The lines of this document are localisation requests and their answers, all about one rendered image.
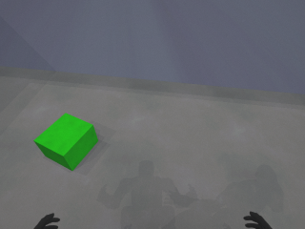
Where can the carton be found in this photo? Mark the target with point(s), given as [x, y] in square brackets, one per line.
[67, 141]

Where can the left robot hand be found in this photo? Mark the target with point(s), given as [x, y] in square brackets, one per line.
[47, 220]

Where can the right robot hand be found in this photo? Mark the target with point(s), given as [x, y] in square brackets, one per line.
[260, 221]

